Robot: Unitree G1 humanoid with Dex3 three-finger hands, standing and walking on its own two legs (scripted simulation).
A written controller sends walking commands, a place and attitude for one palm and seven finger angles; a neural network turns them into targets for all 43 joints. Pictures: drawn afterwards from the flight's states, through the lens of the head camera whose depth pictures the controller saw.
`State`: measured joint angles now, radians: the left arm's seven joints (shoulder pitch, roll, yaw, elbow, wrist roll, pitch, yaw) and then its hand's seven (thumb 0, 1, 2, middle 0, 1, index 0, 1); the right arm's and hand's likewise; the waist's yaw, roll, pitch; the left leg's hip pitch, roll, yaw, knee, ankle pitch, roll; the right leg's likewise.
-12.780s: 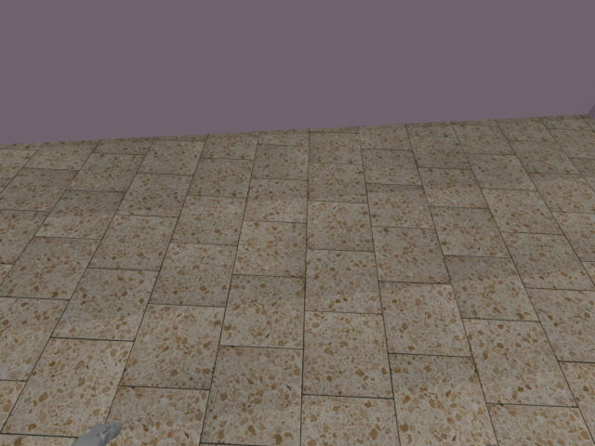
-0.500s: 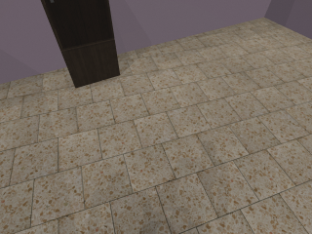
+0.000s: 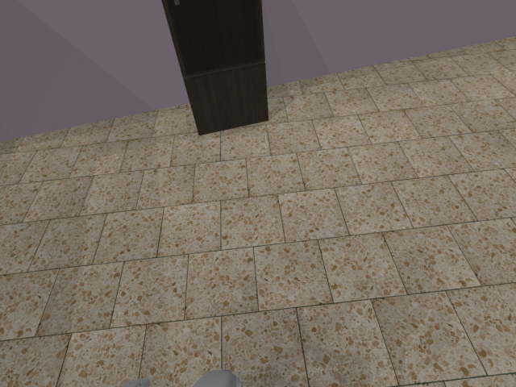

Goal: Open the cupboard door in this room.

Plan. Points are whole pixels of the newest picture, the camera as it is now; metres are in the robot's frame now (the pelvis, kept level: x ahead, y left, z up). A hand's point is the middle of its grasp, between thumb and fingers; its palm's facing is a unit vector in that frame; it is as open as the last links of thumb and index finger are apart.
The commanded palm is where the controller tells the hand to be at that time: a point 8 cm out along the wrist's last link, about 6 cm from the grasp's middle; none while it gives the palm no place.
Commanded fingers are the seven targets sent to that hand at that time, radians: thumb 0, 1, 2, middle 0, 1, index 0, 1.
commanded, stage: turn or walk to find it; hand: left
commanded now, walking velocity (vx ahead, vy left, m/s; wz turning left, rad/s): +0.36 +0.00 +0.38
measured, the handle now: out of the picture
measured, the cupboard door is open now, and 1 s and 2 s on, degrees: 0 0 0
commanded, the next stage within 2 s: stand and wait in 1.24 s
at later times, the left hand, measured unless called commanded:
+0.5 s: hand out of the picture -0.05 +0.23 -0.19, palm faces +0.28 -0.94 -0.22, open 7.4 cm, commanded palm none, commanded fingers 0.00 0.90 0.90 -0.20 -0.30 -0.20 -0.30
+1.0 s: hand out of the picture +0.14 +0.24 -0.14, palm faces +0.33 -0.90 -0.28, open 7.4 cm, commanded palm none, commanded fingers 0.00 0.90 0.90 -0.20 -0.30 -0.20 -0.30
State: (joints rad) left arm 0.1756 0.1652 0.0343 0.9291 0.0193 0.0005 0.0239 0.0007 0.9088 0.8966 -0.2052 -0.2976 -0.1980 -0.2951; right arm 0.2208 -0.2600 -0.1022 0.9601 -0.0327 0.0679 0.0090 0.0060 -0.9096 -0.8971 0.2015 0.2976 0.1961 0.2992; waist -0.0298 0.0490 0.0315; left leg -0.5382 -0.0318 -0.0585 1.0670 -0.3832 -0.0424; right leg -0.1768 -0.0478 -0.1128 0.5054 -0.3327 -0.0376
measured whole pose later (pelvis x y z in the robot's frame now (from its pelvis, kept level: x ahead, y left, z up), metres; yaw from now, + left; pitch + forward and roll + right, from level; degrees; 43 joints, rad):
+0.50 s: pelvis +0.05 +0.06 -0.01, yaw +12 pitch -1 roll -1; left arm 0.37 0.22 0.04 1.06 0.02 0.05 0.03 0.01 0.91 0.90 -0.21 -0.30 -0.20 -0.29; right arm 0.04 -0.19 -0.02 0.93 0.00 0.01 0.01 0.00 -0.91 -0.90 0.20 0.30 0.20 0.30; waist 0.07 -0.03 0.15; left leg -0.32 0.00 0.10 0.62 -0.28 0.07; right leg -0.35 -0.13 -0.09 1.10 -0.56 0.07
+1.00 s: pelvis +0.07 +0.01 -0.01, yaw +23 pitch +0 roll +1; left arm 0.10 0.17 0.02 0.88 0.02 0.01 0.02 0.00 0.91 0.90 -0.20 -0.30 -0.20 -0.29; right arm 0.29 -0.23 -0.08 1.00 -0.02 0.06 0.00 0.01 -0.91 -0.90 0.20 0.30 0.20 0.30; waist -0.07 0.07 0.06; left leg -0.41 -0.06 -0.08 0.71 -0.37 -0.01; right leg -0.26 -0.02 -0.08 0.56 -0.31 -0.02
